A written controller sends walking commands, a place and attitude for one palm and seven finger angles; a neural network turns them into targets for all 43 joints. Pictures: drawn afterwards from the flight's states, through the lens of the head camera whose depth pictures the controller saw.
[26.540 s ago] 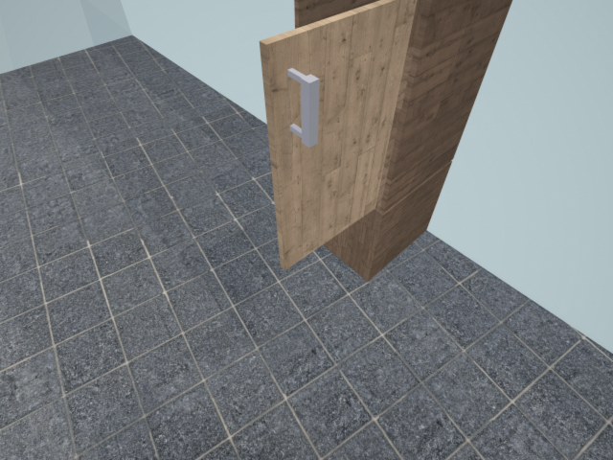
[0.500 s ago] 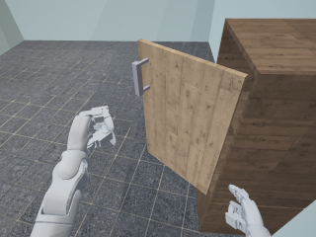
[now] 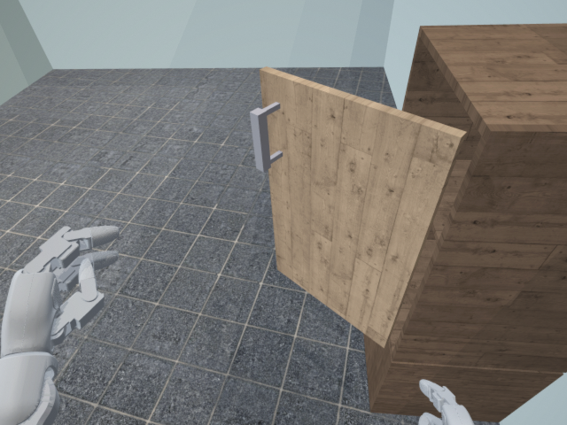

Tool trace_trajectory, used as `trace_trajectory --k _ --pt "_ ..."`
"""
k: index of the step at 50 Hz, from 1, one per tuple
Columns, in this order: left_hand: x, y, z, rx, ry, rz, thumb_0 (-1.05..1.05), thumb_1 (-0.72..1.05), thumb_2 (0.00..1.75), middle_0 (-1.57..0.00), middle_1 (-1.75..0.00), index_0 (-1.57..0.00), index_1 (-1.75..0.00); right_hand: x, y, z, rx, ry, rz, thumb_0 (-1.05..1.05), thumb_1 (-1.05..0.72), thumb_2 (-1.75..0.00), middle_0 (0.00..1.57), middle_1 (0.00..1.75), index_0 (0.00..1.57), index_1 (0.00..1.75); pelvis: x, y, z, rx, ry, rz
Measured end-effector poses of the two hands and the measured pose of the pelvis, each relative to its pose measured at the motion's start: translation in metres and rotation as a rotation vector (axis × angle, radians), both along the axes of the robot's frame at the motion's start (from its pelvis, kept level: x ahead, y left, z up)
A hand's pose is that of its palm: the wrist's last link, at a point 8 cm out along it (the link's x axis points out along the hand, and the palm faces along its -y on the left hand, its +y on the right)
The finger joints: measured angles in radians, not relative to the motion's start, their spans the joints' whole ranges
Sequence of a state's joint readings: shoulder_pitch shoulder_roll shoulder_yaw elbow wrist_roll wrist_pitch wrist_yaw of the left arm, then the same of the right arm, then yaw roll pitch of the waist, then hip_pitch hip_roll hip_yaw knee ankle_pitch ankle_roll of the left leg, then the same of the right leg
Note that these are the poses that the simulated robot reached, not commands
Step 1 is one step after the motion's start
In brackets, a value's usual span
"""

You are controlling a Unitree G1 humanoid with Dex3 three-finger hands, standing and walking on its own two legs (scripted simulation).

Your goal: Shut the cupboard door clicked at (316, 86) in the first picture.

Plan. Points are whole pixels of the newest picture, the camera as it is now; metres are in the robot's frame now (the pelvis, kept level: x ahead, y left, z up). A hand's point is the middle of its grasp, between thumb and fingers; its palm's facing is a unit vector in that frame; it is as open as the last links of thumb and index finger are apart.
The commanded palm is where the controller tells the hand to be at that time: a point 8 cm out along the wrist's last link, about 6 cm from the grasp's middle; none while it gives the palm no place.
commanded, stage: draw the hand back to the body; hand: left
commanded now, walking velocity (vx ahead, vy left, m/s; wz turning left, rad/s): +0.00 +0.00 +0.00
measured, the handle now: (268, 137) +0.58 +0.09 +0.13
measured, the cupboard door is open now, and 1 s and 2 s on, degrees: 52 52 52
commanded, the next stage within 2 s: step back with the hand held close in 0.48 s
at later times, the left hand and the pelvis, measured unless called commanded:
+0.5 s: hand (69, 310) +0.19 +0.25 +0.16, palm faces +0.44 -0.81 -0.39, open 7.4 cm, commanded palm +0.14 +0.29 +0.17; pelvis +0.00 -0.01 +0.00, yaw +1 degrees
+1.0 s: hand (60, 319) +0.18 +0.26 +0.16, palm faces +0.34 -0.78 -0.52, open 7.4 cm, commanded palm +0.12 +0.30 +0.17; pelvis -0.02 +0.00 -0.01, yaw -1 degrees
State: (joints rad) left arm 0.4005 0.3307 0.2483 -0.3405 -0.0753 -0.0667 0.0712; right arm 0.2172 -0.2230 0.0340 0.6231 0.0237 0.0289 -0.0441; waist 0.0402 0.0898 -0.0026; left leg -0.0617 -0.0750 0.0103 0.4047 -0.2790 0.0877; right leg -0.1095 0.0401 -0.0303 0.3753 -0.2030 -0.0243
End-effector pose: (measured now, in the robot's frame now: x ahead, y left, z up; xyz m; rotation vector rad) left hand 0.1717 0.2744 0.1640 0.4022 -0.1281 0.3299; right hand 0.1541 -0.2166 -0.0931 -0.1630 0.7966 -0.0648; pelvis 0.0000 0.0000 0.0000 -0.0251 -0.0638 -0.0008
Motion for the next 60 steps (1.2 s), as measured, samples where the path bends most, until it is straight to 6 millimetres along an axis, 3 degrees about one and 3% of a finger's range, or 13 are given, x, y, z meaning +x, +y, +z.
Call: trace_trajectory --k 6,10,17,27,36,44,54,60 --pt "-0.027 0.025 0.005 0.054 0.008 0.103 0.01 0.89 0.9 -0.41 -0.53 -0.42 -0.53 0.008 -0.01 0.009 -0.037 -0.048 -0.004 0.01 -0.91 -0.9 0.2 0.3 0.2 0.3 0.001 0.0 0.0 -0.004 0.0 0.002" --pt "-0.04 0.032 0.012 0.074 -0.022 0.154 0.02 0.89 0.9 -0.32 -0.43 -0.32 -0.42 0.019 -0.01 0.013 -0.047 -0.086 0.017 0.01 -0.91 -0.9 0.2 0.3 0.2 0.3 0.001 0.001 -0.001 -0.004 -0.004 0.012" --pt "-0.033 0.022 0.009 0.036 -0.048 0.141 0.01 0.89 0.9 -0.23 -0.34 -0.24 -0.33 0.031 -0.001 0.016 -0.031 -0.119 0.051 0.01 -0.91 -0.9 0.2 0.3 0.2 0.3 -0.002 -0.001 -0.001 0.002 0.0 0.019" --pt "-0.026 0.013 0.013 0.06 -0.032 0.111 0.01 0.89 0.9 -0.21 -0.31 -0.22 -0.3 0.027 0.0 0.013 -0.005 -0.11 0.048 0.01 -0.91 -0.9 0.21 0.3 0.2 0.3 0.003 -0.008 0.0 0.001 0.003 0.009" --pt "-0.023 0.019 0.02 0.129 -0.047 0.115 0.01 0.89 0.9 -0.21 -0.31 -0.21 -0.3 0.015 -0.018 0.006 -0.023 -0.054 0.001 0.01 -0.91 -0.9 0.21 0.3 0.2 0.3 -0.001 -0.012 -0.003 -0.007 0.049 0.009" --pt "-0.022 0.014 -0.003 0.125 0.028 0.023 0.01 0.89 0.9 -0.2 -0.3 -0.21 -0.3 -0.007 -0.041 0.005 -0.1 -0.003 -0.099 0.01 -0.91 -0.9 0.2 0.3 0.2 0.3 -0.01 -0.001 -0.009 0.003 0.088 -0.007" --pt "-0.044 0.024 0.025 0.24 -0.095 0.007 0.01 0.89 0.9 -0.21 -0.31 -0.22 -0.3 -0.035 -0.03 0.009 -0.1 -0.048 -0.12 0.01 -0.91 -0.9 0.2 0.3 0.2 0.3 -0.036 0.002 -0.016 0.032 0.064 -0.025" --pt "-0.065 0.025 0.007 0.19 -0.084 0.057 0.01 0.89 0.9 -0.21 -0.3 -0.21 -0.3 -0.057 -0.027 0.0 -0.079 -0.033 -0.101 0.01 -0.91 -0.9 0.21 0.3 0.2 0.3 -0.057 -0.002 -0.021 0.015 0.072 -0.015"
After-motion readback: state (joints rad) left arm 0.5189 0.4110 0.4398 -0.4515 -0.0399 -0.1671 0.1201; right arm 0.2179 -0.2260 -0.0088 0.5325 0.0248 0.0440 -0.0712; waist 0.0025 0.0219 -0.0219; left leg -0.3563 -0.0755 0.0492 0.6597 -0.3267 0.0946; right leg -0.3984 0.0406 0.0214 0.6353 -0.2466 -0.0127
